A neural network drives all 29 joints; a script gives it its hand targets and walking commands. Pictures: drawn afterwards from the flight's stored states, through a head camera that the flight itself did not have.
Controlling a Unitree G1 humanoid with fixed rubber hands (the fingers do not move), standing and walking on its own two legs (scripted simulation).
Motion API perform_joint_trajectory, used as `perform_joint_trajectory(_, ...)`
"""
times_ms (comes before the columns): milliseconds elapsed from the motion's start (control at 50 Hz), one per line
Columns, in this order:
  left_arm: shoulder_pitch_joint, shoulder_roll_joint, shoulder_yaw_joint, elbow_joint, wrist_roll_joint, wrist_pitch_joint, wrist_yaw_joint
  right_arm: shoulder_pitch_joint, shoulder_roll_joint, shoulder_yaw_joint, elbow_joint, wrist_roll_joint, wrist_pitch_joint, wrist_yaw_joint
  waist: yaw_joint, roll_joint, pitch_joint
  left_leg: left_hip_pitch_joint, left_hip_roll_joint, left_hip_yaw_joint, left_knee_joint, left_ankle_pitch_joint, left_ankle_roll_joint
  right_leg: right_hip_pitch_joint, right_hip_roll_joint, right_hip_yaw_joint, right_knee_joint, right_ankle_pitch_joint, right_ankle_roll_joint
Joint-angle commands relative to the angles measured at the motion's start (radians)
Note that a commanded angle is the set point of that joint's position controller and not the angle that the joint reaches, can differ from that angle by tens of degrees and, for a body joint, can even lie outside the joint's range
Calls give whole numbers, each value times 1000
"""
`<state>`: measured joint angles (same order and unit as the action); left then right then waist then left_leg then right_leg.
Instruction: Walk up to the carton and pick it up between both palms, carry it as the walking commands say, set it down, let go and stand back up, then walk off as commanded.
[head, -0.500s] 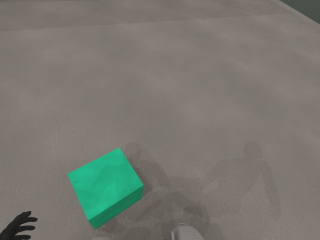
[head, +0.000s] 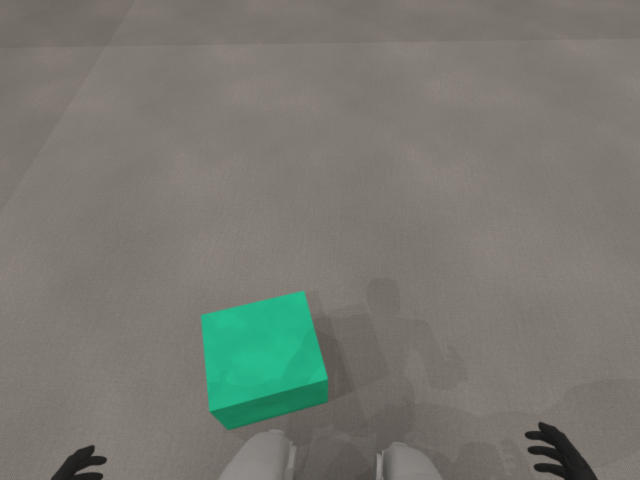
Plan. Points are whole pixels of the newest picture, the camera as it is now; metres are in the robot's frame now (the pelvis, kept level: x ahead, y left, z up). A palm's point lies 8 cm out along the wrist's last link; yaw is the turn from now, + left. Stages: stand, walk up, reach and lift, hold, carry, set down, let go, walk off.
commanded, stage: walk up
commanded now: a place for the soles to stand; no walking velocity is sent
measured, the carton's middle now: (266, 360) +0.46 +0.19 -0.61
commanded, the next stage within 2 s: none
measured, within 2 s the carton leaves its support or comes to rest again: neither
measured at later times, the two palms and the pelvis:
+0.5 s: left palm out of the picture -0.01 +0.35 -0.08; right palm out of the picture +0.11 -0.30 -0.10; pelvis -0.02 +0.00 +0.00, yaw +14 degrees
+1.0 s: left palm out of the picture -0.05 +0.35 -0.08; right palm out of the picture +0.15 -0.23 -0.09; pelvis -0.02 +0.03 +0.03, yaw +17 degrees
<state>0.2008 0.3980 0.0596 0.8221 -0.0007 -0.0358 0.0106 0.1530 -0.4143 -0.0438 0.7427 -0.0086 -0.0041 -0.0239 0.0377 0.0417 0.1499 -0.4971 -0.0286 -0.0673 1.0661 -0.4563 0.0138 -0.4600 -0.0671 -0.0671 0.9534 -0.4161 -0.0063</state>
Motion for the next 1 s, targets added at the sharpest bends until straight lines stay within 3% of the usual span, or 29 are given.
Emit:
perform_joint_trajectory(0, 60, 330, 106, -57, 8, -26, 38, 38, -228, -91, -96, -19, 24, -4, -3, -154, -140, -181, 14, -114, 330, -123, 11, 182, -405, 552, -483, 419, -296)
perform_joint_trajectory(60, 7, 331, 104, -85, 10, -31, 46, 77, -235, -100, -71, -6, 23, 23, -22, -231, -108, -156, 46, -88, 268, -20, -7, 142, -308, 334, -415, 348, -218)
perform_joint_trajectory(140, 36, 322, 108, -89, 26, -37, 35, 31, -233, -103, -56, -3, 20, 34, 15, -307, -148, -150, 53, -31, 125, -6, -29, 225, -282, 263, -424, 229, -199)
perform_joint_trajectory(220, 22, 346, 110, -96, 36, -27, 16, 15, -238, -103, -23, 2, 6, 44, 31, -387, -175, -30, 55, 109, -78, -108, -30, 205, -293, 190, -414, 141, -202)
perform_joint_trajectory(260, -19, 345, 104, -104, 32, -14, 7, 76, -236, -102, 20, 7, -4, 44, -5, -371, -193, 110, 31, 163, -230, -53, -16, 138, -288, 135, -366, 127, -172)
perform_joint_trajectory(280, -41, 327, 96, -106, 29, -7, 5, 128, -235, -103, 53, 8, -9, 43, -35, -311, -208, 208, 10, 175, -327, 12, -4, 86, -266, 87, -288, 107, -141)
perform_joint_trajectory(300, -31, 280, 79, -102, 28, 0, 6, 170, -259, -108, 80, 3, -18, 37, -59, -178, -216, 294, 10, 101, -403, 18, 14, -1, -229, 38, -126, 44, -93)
perform_joint_trajectory(320, -34, 218, 60, -112, 18, 5, 8, 197, -340, -122, 79, -15, -27, 26, -86, 133, -195, 350, 202, -270, -573, 43, 91, -199, -122, -36, 155, -78, -24)
perform_joint_trajectory(340, -75, 198, 43, -135, 8, 5, 14, 121, -399, -120, 39, -21, -33, 20, -75, 177, -131, 279, 323, -599, -687, 46, 215, -336, -20, 44, 176, -240, 6)
perform_joint_trajectory(360, -145, 279, 61, -107, 9, 2, 20, 77, -429, -126, 47, -2, -30, 15, -99, 63, -128, 142, 368, -607, -680, 36, 291, -197, -62, 94, 147, -210, 1)
perform_joint_trajectory(380, -108, 282, 61, -76, 2, -7, 15, 21, -391, -118, 43, -9, -29, 10, -67, 68, -115, 66, 330, -535, -622, 47, 278, -93, -61, 72, 101, -170, 5)
perform_joint_trajectory(440, 150, 267, 71, 37, 4, -30, 21, -89, -257, -66, 23, 14, -17, 11, 58, 74, -199, 44, 123, -133, -312, 348, 115, 158, -35, 62, -248, 126, -30)
perform_joint_trajectory(460, 156, 313, 78, 41, 15, -35, 26, -41, -208, -52, 37, 24, -14, 11, 51, -50, -212, -13, 52, -39, -145, 338, 57, 208, -139, 240, -385, 135, -73)
perform_joint_trajectory(480, 106, 371, 87, 29, 19, -34, 26, 2, -193, -49, 51, 18, -12, 8, 32, -136, -187, -94, -4, 23, -61, 147, 29, 206, -272, 452, -483, 35, -157)
perform_joint_trajectory(500, 0, 394, 90, 3, 21, -30, 24, 53, -231, -65, 85, 8, -7, 6, 1, -159, -168, -50, 19, 28, 2, -99, 24, 113, -373, 540, -514, -62, -250)
perform_joint_trajectory(520, -66, 380, 85, -12, 22, -29, 23, 97, -250, -74, 121, 2, -9, 8, -37, -138, -119, -5, 51, 27, -34, -80, 24, 47, -366, 516, -493, -100, -263)
perform_joint_trajectory(560, -125, 321, 57, -22, 23, -23, 15, 130, -227, -77, 156, -2, -23, 19, -81, -118, -107, 105, 42, 33, -216, -34, 45, -29, -247, 301, -390, -57, -166)
perform_joint_trajectory(580, -140, 292, 48, -18, 24, -17, 12, 154, -230, -79, 161, -5, -29, 22, -93, -83, -88, 139, 52, -41, -348, -10, 68, -79, -172, 198, -296, -29, -112)
perform_joint_trajectory(620, -110, 219, 28, -9, 14, -8, 12, 86, -301, -82, 124, -19, -38, 19, -62, 147, -64, 137, 214, -476, -661, -102, 161, -187, 13, 29, -1, -108, -23)
perform_joint_trajectory(640, -109, 250, 36, 6, 13, -6, 15, 48, -340, -85, 114, -20, -38, 16, -67, 119, -69, 69, 279, -565, -691, -131, 236, -136, 14, 75, 27, -215, -21)
perform_joint_trajectory(680, -48, 237, 42, 54, 8, -19, 9, -31, -315, -74, 113, -21, -38, 13, -15, 71, -86, -30, 249, -475, -604, -33, 229, 37, 3, 73, -72, -138, -25)
perform_joint_trajectory(720, 46, 220, 41, 97, 7, -36, 15, -83, -236, -45, 108, -3, -32, 12, 40, 61, -158, -16, 133, -223, -437, 220, 116, 177, -18, 104, -291, 46, -58)
perform_joint_trajectory(740, 42, 250, 45, 101, 14, -39, 18, -69, -208, -38, 115, 6, -31, 11, 31, -7, -178, -3, 84, -136, -338, 287, 66, 182, -77, 207, -379, 69, -88)
perform_joint_trajectory(780, -37, 303, 53, 85, 17, -32, 19, 14, -215, -45, 154, 0, -27, 11, -24, -69, -175, 43, 30, -51, -267, 161, 31, 128, -191, 375, -446, -8, -169)
perform_joint_trajectory(820, -122, 268, 34, 67, 12, -23, 15, 65, -216, -48, 197, -11, -33, 11, -59, -45, -169, 138, 58, -108, -405, 143, 49, 58, -149, 272, -371, 20, -132)
perform_joint_trajectory(860, -124, 212, 15, 73, 1, -17, 11, -2, -240, -49, 185, -15, -37, 16, -31, 55, -167, 157, 135, -278, -531, 149, 115, 30, -9, 79, -241, 22, -47)
perform_joint_trajectory(880, -95, 204, 13, 90, 1, -19, 12, -26, -253, -46, 174, -14, -36, 18, -18, 75, -172, 145, 180, -349, -562, 157, 156, 55, 16, 65, -211, 13, -32)
perform_joint_trajectory(920, -54, 207, 15, 119, 6, -24, 12, -65, -240, -36, 167, -10, -33, 18, 3, 28, -184, 105, 172, -307, -534, 214, 152, 140, 6, 82, -285, 37, -33)
perform_joint_trajectory(980, -92, 249, 20, 123, 14, -29, 11, -41, -208, -26, 190, 2, -27, 17, -24, -63, -188, 91, 74, -141, -449, 286, 61, 189, -85, 181, -403, 124, -83)
